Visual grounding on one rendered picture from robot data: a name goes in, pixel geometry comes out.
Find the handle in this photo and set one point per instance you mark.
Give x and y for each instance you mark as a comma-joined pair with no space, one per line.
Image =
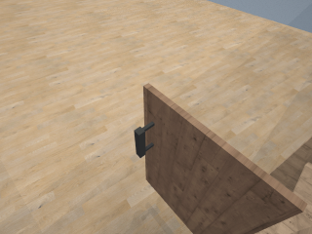
141,147

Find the cupboard door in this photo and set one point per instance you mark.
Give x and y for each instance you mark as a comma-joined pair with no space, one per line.
211,186

